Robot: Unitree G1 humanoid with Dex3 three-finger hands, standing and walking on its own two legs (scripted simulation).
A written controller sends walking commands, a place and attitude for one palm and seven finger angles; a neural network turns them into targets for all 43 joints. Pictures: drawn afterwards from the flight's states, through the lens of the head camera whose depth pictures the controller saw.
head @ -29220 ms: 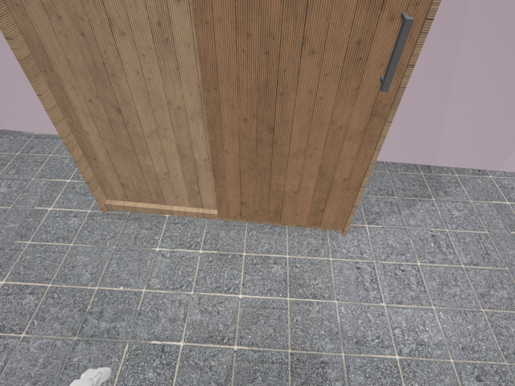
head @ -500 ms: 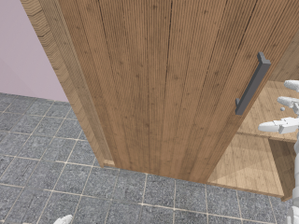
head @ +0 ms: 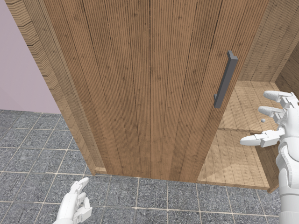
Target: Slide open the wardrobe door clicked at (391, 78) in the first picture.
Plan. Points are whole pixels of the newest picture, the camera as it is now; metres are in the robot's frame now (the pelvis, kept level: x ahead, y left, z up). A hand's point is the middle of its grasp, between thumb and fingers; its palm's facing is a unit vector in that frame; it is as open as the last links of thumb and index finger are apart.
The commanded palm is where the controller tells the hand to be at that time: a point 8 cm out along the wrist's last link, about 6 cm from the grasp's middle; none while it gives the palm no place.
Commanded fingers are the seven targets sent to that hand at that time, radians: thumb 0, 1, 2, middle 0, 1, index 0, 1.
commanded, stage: slip the hand off the handle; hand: right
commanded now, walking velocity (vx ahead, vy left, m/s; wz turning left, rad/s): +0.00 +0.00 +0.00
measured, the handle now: (223, 81) +0.52 -0.24 +0.13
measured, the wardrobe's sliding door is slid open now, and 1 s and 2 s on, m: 0.48 0.48 0.48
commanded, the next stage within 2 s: relax the arm and regain balance in 0.50 s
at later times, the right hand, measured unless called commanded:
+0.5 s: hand (272, 132) +0.28 -0.28 +0.15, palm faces +0.34 +0.93 -0.14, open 14.6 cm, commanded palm +0.29 -0.32 +0.15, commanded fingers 0.00 0.55 -0.20 0.25 1.15 0.25 1.15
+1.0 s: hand out of the picture -0.47 -0.31 -0.30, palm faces +0.18 +0.90 -0.39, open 16.5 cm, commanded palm none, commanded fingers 0.00 0.50 -0.30 0.15 0.30 0.15 0.30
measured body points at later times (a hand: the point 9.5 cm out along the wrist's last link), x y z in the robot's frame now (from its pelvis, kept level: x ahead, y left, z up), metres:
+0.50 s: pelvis -0.11 -0.01 -0.04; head -0.14 -0.04 +0.41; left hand +0.04 +0.24 -0.11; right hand +0.26 -0.33 +0.16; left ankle +0.00 +0.12 -0.72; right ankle +0.14 -0.03 -0.71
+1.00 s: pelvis -0.48 -0.07 -0.15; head -0.59 -0.03 +0.28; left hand -0.39 +0.17 -0.29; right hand -0.48 -0.35 -0.27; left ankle -0.28 -0.06 -0.72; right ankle -0.46 -0.20 -0.61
